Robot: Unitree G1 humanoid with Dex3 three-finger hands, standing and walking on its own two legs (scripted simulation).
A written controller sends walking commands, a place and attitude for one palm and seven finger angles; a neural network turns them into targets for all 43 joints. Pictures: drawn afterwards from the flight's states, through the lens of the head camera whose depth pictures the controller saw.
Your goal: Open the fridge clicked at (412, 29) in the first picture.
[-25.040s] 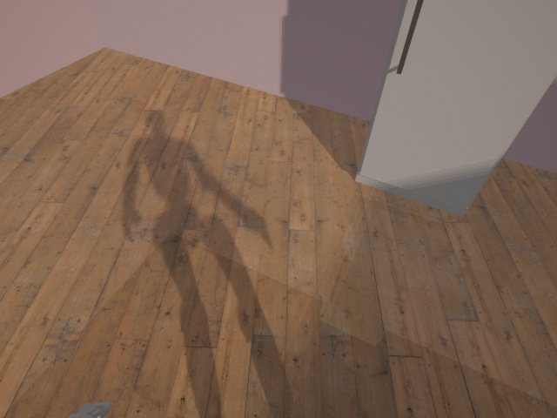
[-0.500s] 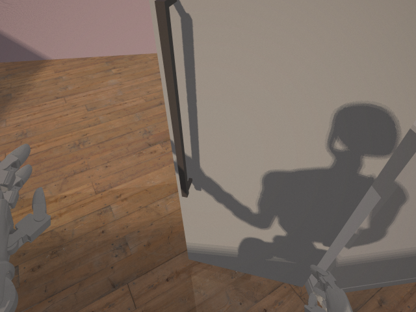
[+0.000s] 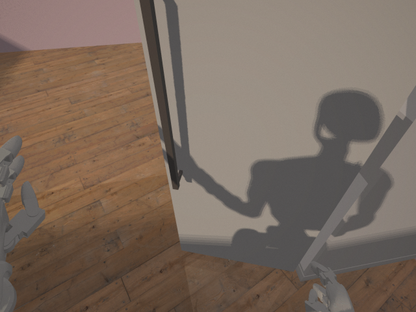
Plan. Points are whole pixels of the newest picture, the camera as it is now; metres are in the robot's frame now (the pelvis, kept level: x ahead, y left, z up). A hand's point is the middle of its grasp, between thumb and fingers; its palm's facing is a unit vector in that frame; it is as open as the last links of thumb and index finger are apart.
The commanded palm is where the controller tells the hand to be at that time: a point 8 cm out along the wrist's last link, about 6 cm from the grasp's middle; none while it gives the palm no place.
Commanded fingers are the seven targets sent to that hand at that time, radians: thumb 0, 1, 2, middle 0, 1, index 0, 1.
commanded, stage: step back with the hand held close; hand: left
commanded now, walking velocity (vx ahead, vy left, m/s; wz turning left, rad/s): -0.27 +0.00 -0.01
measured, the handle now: (168, 113) +0.49 +0.14 +0.14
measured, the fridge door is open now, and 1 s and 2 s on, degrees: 69 69 69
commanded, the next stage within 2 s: stop stepping back and stand still in 1.44 s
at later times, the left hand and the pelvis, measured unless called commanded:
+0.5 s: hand (0, 265) +0.13 +0.28 +0.16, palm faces +0.48 -0.77 -0.42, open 7.4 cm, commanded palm +0.07 +0.31 +0.18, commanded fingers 0.00 0.90 0.90 -0.20 -0.30 -0.20 -0.30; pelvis -0.07 +0.01 -0.02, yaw +0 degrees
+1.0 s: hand out of the picture +0.07 +0.29 +0.17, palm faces +0.51 -0.71 -0.48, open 7.4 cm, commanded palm +0.00 +0.32 +0.18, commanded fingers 0.00 0.90 0.90 -0.20 -0.30 -0.20 -0.30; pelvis -0.12 +0.01 -0.02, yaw +5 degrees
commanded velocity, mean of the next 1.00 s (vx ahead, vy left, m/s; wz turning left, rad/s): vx -0.32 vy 0.00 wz -0.03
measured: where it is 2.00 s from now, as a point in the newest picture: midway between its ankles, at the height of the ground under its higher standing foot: outside the picture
